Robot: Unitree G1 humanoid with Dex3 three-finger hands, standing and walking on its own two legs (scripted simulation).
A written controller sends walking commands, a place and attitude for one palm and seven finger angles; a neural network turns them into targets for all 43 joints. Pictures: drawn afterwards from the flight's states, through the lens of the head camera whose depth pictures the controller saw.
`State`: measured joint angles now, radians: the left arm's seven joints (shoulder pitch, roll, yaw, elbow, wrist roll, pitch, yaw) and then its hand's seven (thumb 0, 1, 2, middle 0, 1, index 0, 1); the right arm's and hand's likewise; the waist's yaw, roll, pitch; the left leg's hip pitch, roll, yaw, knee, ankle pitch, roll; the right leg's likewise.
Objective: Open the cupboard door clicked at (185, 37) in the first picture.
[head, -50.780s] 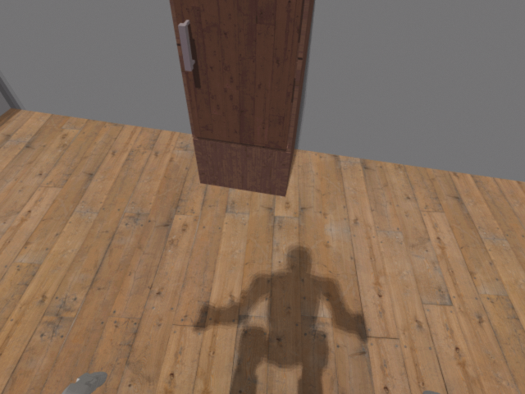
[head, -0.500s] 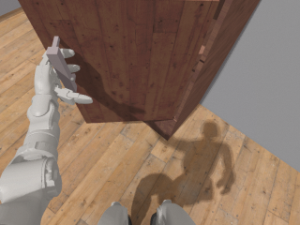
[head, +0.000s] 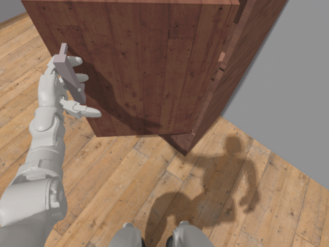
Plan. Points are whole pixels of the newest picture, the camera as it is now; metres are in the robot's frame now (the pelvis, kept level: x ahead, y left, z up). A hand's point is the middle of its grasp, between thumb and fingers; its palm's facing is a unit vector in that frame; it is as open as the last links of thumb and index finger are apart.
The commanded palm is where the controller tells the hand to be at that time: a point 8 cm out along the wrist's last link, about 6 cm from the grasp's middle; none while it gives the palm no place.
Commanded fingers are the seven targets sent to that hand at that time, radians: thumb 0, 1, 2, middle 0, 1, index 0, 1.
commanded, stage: close the thumb around the handle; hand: left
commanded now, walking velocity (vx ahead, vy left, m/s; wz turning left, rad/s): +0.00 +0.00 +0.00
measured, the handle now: (73, 75) +0.53 +0.21 +0.06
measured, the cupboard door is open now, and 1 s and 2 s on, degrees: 45 47 84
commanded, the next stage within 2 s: pull the door open along its arc in 0.66 s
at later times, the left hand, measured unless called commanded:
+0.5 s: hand (80, 89) +0.48 +0.18 +0.06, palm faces +0.05 -1.00 -0.02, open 6.9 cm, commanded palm +0.45 +0.22 +0.06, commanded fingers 0.00 0.90 0.90 -0.40 -1.35 -0.40 -1.35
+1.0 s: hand (80, 93) +0.47 +0.18 +0.06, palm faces +0.04 -1.00 -0.01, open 5.7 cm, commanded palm +0.42 +0.23 +0.06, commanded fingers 0.00 0.90 0.90 -0.40 -1.35 -0.40 -1.35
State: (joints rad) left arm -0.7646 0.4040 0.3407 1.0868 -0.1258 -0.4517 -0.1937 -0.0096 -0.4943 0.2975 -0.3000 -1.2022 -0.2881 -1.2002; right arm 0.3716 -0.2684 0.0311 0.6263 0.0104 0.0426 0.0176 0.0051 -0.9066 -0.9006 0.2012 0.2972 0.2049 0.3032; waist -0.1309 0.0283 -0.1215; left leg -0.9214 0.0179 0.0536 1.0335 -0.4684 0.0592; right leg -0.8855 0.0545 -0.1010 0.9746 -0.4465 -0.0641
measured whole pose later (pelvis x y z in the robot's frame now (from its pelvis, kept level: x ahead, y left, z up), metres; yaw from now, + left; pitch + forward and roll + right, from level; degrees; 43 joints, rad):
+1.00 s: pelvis +0.00 +0.00 +0.00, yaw -1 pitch +20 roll -2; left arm -0.68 0.37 0.33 1.00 -0.15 -0.44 -0.18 0.01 0.73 0.78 -0.38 -1.35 -0.37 -1.35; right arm 0.38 -0.26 0.03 0.61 0.02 0.06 0.02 0.01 -0.91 -0.90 0.20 0.30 0.20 0.30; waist -0.13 0.03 -0.13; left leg -0.89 0.02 0.07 1.01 -0.47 0.06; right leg -0.87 0.06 -0.08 0.96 -0.44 -0.06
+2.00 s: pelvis +0.00 -0.07 +0.01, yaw +4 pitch +12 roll +3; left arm 0.23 -0.06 -0.15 0.05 0.04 -0.33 0.49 0.01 0.58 0.75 -0.37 -1.32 -0.35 -1.33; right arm 0.21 -0.22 0.00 0.59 -0.05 -0.02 0.00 0.01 -0.91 -0.90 0.20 0.30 0.20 0.30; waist 0.00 0.02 -0.12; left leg -0.73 -0.02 -0.03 0.96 -0.44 -0.02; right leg -0.72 0.04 -0.15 0.98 -0.49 -0.15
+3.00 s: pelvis -0.02 +0.00 +0.00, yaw +1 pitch +10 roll -1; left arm 0.25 0.07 -0.23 0.01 -0.09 -0.32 0.04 -0.01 -0.50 0.30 -0.18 -0.37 -0.18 -0.38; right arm 0.23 -0.23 0.04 0.48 0.01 -0.09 -0.02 0.01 -0.91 -0.90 0.20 0.30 0.20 0.30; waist 0.01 0.06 -0.10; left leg -0.74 -0.06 -0.01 1.02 -0.46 0.06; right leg -0.71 0.03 -0.08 0.99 -0.46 -0.06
